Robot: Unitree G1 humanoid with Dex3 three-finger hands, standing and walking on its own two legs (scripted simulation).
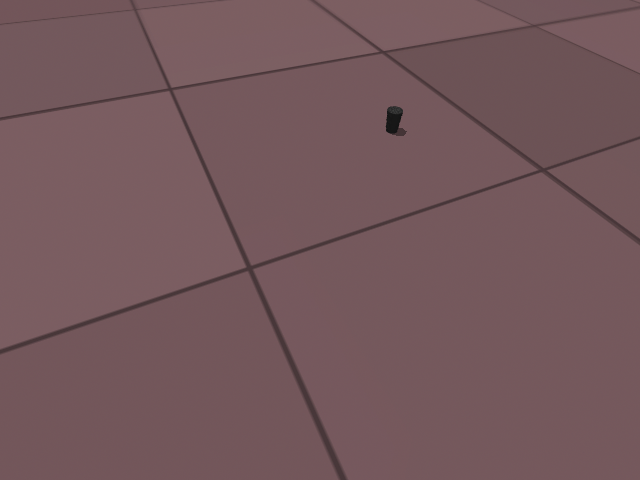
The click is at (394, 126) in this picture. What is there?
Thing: tapered cup
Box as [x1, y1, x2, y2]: [386, 106, 402, 133]
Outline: 395,106 391,106 387,109 386,130 391,133 396,131 402,113 401,108
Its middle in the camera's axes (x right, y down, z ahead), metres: +0.41 -0.69 +2.27
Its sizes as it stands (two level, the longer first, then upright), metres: 0.089 0.089 0.131
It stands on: the floor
